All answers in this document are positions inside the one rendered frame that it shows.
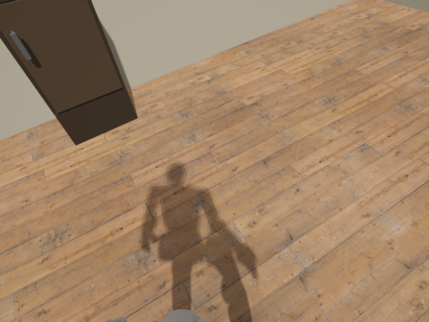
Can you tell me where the handle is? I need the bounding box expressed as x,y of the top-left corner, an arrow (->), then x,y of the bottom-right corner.
10,31 -> 32,60

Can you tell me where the cupboard door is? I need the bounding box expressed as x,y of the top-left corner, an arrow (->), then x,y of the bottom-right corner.
0,0 -> 123,113

